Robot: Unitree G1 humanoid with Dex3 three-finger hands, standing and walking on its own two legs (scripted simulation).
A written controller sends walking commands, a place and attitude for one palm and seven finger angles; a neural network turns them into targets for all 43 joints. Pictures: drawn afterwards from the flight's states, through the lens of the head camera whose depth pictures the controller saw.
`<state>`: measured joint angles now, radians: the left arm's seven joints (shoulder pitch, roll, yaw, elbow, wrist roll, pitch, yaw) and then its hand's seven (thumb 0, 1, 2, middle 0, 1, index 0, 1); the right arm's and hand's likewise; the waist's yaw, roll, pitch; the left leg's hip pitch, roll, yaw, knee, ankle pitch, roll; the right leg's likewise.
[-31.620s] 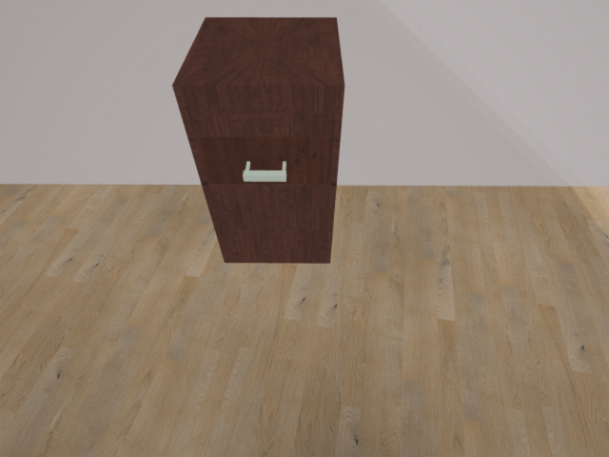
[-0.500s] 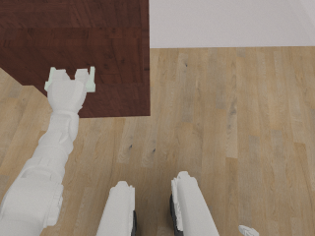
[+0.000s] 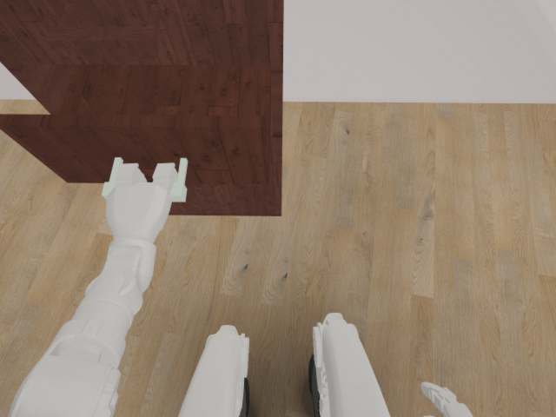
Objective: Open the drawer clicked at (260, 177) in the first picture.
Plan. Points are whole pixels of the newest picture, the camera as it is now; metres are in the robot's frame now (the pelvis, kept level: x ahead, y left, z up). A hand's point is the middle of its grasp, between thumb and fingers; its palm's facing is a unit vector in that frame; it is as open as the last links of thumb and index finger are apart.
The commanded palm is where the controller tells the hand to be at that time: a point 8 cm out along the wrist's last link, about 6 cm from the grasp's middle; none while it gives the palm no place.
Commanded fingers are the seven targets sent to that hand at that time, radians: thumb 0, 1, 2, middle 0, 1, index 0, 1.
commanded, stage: pull the drawer open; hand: left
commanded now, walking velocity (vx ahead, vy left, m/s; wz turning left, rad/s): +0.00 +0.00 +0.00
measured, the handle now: (148, 178) +0.48 +0.22 -0.05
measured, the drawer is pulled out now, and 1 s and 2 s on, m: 0.11 0.21 0.30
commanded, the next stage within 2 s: open the thumb to release the handle in 1.94 s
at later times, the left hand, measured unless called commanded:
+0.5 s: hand (149, 249) +0.36 +0.21 -0.08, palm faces -0.02 -0.03 -1.00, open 5.9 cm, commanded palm +0.33 +0.21 -0.03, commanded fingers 0.00 0.90 0.90 -0.40 -1.35 -0.40 -1.35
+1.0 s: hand (144, 280) +0.31 +0.21 -0.07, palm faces -0.04 -0.04 -1.00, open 5.9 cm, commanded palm +0.28 +0.21 -0.03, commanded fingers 0.00 0.90 0.90 -0.40 -1.35 -0.40 -1.35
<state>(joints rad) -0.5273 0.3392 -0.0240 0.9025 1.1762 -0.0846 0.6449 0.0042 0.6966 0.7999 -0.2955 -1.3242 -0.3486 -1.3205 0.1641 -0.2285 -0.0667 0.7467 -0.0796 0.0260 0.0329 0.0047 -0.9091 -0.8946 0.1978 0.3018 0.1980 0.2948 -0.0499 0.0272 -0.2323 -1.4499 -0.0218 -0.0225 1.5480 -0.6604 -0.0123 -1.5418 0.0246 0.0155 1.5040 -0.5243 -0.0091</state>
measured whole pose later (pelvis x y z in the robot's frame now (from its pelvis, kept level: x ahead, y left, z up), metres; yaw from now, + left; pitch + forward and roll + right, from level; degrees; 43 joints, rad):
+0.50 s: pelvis +0.00 +0.00 +0.00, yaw +0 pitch +30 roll +1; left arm -0.34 0.29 -0.05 0.77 1.19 -0.08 0.69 0.01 0.69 0.81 -0.29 -1.33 -0.36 -1.32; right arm 0.13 -0.22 -0.07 0.74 -0.08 0.03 0.02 0.01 -0.91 -0.89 0.20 0.30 0.20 0.29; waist -0.02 0.02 -0.24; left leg -1.41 -0.03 -0.01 1.53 -0.65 -0.01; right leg -1.50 0.02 0.03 1.49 -0.52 -0.01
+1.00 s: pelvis +0.00 +0.00 +0.01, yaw +0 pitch +30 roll +2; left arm -0.12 0.26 -0.08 0.58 1.19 -0.05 0.70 0.02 0.70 0.80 -0.27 -1.32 -0.37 -1.33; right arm 0.09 -0.22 -0.07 0.71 -0.08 0.02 0.01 0.01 -0.91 -0.89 0.20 0.30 0.20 0.29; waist 0.01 0.01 -0.24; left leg -1.37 -0.02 -0.01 1.52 -0.67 -0.02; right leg -1.47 0.02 0.03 1.50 -0.54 -0.01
